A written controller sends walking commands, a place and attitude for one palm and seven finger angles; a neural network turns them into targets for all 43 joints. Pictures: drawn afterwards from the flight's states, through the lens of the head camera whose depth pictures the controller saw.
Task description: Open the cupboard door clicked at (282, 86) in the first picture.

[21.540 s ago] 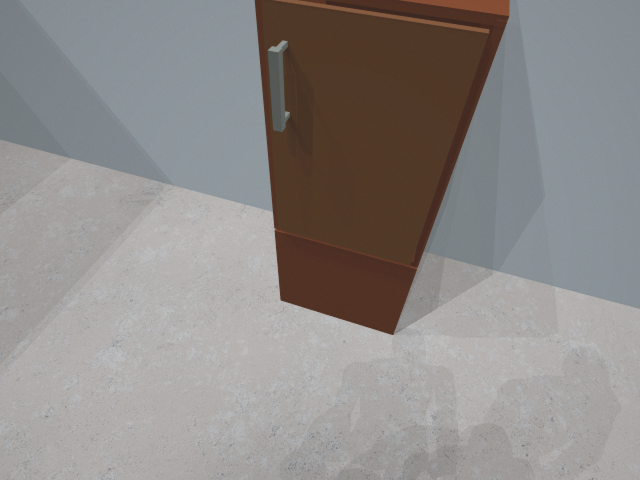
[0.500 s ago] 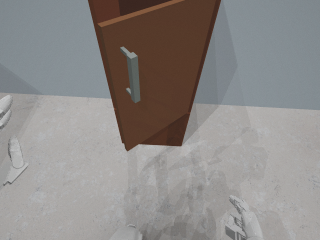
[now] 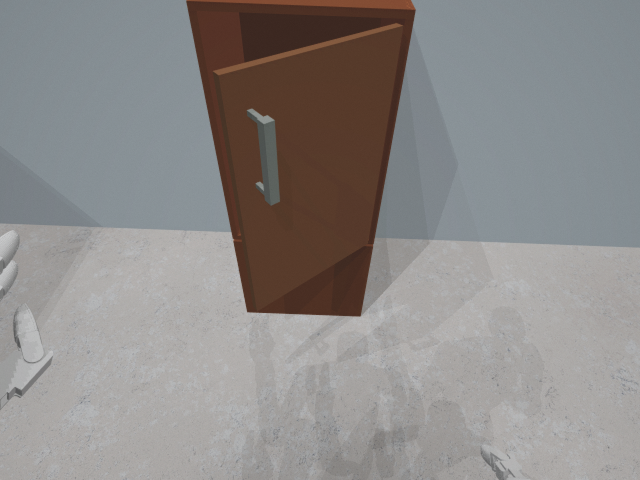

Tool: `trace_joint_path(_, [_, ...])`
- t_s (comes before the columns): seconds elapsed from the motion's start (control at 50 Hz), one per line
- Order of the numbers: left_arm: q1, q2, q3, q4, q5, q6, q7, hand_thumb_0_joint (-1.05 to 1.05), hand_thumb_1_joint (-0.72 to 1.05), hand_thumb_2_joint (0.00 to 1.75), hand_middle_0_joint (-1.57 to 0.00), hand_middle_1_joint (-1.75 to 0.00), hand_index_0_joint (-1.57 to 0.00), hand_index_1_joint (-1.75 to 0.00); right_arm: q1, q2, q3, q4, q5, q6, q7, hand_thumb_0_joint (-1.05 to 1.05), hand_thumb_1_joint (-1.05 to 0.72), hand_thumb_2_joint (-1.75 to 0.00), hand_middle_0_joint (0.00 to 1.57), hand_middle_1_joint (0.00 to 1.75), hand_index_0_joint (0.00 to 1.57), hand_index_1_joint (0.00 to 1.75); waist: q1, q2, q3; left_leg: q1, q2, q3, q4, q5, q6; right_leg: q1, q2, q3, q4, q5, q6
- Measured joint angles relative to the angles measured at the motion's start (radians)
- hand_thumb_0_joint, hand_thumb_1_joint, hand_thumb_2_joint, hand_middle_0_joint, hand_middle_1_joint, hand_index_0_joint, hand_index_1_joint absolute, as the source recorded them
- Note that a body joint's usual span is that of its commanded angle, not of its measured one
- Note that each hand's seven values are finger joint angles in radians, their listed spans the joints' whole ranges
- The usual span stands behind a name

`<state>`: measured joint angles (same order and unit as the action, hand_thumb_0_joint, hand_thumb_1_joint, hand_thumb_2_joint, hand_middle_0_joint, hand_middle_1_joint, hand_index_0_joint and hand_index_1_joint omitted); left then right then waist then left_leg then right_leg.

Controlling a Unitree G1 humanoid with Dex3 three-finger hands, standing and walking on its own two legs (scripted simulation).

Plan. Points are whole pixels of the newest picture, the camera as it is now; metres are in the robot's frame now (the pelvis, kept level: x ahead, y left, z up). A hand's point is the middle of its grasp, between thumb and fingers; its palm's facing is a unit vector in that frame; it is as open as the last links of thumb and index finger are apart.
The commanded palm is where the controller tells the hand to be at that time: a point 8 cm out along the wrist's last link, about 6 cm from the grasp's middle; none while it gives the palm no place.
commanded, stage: stop stepping back and stand still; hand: left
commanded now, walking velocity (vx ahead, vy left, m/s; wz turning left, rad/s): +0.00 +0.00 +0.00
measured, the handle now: (263, 158) +0.58 +0.15 +0.10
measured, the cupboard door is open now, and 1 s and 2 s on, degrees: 41 41 41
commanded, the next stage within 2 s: let the arm hang, fingers relaxed in 0.80 s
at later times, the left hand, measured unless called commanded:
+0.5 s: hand out of the picture +0.15 +0.32 +0.15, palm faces +0.45 -0.77 -0.45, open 7.4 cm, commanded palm +0.10 +0.34 +0.18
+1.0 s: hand (56, 407) +0.18 +0.31 +0.03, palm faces +0.22 -0.85 -0.48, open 7.4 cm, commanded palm none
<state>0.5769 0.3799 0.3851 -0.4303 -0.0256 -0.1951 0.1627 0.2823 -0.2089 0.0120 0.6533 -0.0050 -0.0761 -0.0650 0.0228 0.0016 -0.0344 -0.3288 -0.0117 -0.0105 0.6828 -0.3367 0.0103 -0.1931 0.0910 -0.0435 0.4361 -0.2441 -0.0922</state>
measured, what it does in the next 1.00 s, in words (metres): shifts its weight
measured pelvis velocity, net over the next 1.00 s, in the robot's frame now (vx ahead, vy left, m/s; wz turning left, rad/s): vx -0.03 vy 0.05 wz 0.03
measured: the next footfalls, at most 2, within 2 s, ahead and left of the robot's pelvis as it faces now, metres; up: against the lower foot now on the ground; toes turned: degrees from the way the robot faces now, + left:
none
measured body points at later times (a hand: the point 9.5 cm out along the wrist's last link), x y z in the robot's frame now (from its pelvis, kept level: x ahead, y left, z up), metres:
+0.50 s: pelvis -0.04 +0.04 +0.00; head -0.04 +0.05 +0.45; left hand +0.12 +0.35 +0.17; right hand +0.12 -0.19 -0.07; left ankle +0.00 +0.12 -0.74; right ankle -0.01 -0.06 -0.74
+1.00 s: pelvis -0.03 +0.05 +0.00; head -0.02 +0.04 +0.45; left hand +0.16 +0.36 +0.06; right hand +0.14 -0.20 -0.11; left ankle +0.00 +0.12 -0.74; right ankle -0.01 -0.06 -0.74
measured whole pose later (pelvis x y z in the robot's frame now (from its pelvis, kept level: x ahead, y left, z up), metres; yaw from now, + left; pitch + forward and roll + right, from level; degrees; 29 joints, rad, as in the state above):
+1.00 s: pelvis -0.03 +0.05 +0.00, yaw +2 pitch +1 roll -1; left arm 0.32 0.38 0.19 0.06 0.02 -0.08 0.05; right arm 0.15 -0.29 -0.01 0.78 -0.01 -0.10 0.00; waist 0.01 0.05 0.00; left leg -0.31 -0.07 0.01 0.53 -0.22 0.07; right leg -0.30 0.01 -0.04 0.52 -0.23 -0.01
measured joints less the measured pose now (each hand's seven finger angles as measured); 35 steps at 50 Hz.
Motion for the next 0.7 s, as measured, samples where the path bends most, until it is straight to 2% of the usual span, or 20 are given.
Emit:
trace_joint_path(0.06, [-0.07,-0.023,-0.022,0.04,0.005,0.005,0.011,0.02,0.89,0.9,-0.21,-0.3,-0.21,-0.3,0.015,-0.013,-0.001,0.015,-0.002,-0.015,-0.011,0.01,-0.9,-0.9,0.2,0.3,0.21,0.3,-0.012,0.015,0.004,0.082,0.027,-0.014,-0.142,0.061,0.009,-0.002,0.003,-0.026,0.012,-0.001,0.007])
trace_joint_path(0.12, [-0.098,-0.03,-0.027,0.054,0.005,0.009,0.014,0.02,0.89,0.9,-0.21,-0.3,-0.21,-0.3,-0.005,-0.008,-0.003,0.029,-0.002,-0.022,-0.014,0.01,-0.9,-0.9,0.2,0.3,0.21,0.3,-0.014,-0.003,0.026,0.11,0.016,0.001,-0.185,0.089,-0.001,0.012,-0.012,-0.014,-0.003,0.017,0.02])
trace_joint_path(0.26, [-0.045,0.03,-0.001,-0.002,0.006,-0.014,-0.001,0.02,0.89,0.9,-0.21,-0.3,-0.21,-0.3,-0.04,0.0,0.002,-0.03,-0.006,-0.048,-0.003,0.01,-0.9,-0.9,0.2,0.3,0.21,0.3,-0.036,-0.013,0.05,0.106,0.007,0.026,-0.234,0.137,0.015,0.004,-0.021,0.011,-0.056,0.077,0.04])
trace_joint_path(0.38, [-0.007,0.036,0.012,-0.003,0.003,-0.019,-0.005,0.01,0.89,0.9,-0.21,-0.3,-0.21,-0.3,-0.047,0.001,0.004,-0.04,-0.006,-0.05,-0.001,0.01,-0.9,-0.9,0.2,0.3,0.21,0.3,-0.03,-0.007,0.043,0.09,-0.006,0.032,-0.245,0.154,0.032,-0.011,-0.035,0.016,-0.068,0.096,0.058])
trace_joint_path(0.56, [-0.06,-0.017,-0.008,0.031,0.023,-0.003,0.001,0.02,0.89,0.9,-0.21,-0.3,-0.21,-0.3,-0.038,0.01,0.016,-0.023,-0.009,-0.061,-0.01,0.01,-0.9,-0.9,0.2,0.3,0.21,0.3,0.003,-0.008,0.045,0.096,-0.036,0.029,-0.253,0.163,0.052,-0.018,-0.064,0.013,-0.036,0.079,0.081])
trace_joint_path(0.7, [-0.083,-0.021,-0.007,0.02,0.025,-0.014,0.001,0.02,0.89,0.9,-0.21,-0.3,-0.21,-0.3,-0.049,0.024,0.025,-0.021,-0.013,-0.067,-0.004,0.01,-0.9,-0.9,0.2,0.3,0.21,0.3,-0.002,-0.004,0.044,0.098,-0.036,0.025,-0.249,0.156,0.051,-0.01,-0.064,0.009,-0.041,0.076,0.075])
